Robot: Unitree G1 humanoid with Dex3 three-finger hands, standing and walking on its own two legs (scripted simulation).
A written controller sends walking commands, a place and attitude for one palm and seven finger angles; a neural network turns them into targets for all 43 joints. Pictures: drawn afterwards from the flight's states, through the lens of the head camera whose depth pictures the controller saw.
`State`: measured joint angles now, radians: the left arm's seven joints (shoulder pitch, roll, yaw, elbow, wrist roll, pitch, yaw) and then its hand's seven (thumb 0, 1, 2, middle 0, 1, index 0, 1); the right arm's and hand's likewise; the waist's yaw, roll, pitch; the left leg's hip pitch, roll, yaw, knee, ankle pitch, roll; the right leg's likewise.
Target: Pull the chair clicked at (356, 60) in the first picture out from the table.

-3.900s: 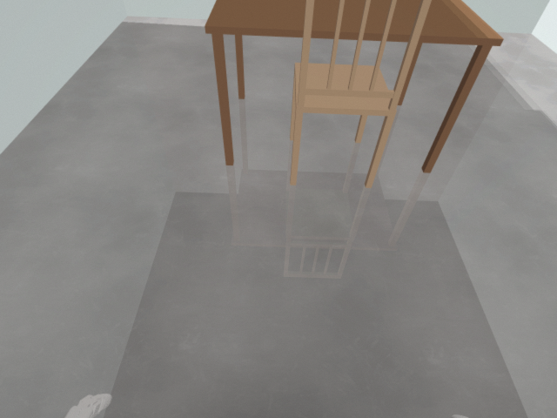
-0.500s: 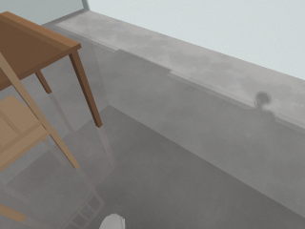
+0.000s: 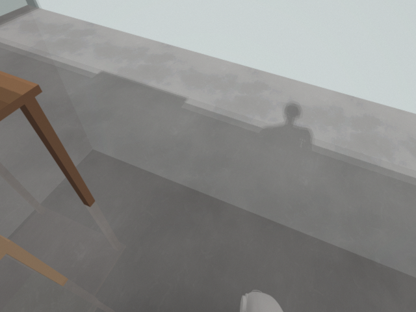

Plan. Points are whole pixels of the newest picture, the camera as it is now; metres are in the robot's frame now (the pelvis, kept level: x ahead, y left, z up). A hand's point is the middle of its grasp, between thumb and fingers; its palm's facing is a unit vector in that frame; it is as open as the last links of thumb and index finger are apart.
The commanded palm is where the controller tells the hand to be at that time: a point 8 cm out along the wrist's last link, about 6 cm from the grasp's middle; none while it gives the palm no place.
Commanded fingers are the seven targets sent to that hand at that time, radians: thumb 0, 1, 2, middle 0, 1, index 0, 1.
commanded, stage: walk to a spot facing it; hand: left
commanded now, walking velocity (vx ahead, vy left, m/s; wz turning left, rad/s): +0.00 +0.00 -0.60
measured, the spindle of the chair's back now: out of the picture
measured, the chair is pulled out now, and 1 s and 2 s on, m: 0.00 0.00 0.00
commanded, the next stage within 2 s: turn to face it in 0.06 s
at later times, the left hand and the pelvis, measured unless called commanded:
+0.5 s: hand (168, 284) +0.20 +0.10 -0.15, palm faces -0.03 -0.98 -0.17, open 7.3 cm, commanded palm none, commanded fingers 0.00 0.90 0.90 -0.20 -0.30 -0.20 -0.30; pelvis +0.06 -0.05 +0.00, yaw -1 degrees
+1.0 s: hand out of the picture +0.05 +0.21 -0.16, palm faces +0.31 -0.91 -0.27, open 7.3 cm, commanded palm none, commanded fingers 0.00 0.90 0.90 -0.20 -0.30 -0.20 -0.30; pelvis +0.03 -0.02 +0.00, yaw +15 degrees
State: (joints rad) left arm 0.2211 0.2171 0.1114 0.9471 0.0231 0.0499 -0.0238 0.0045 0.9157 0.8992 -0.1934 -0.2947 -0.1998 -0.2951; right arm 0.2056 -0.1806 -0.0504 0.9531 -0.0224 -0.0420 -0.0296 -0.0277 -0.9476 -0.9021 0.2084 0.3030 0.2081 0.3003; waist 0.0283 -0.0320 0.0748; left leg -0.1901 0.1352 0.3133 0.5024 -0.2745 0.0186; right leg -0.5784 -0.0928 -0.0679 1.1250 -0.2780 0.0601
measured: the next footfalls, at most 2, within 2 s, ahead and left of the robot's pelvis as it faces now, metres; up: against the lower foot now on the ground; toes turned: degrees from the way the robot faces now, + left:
right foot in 0.20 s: +0.12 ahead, -0.14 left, +0.00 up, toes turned -14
left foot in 0.64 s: +0.09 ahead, +0.08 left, +0.00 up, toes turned +15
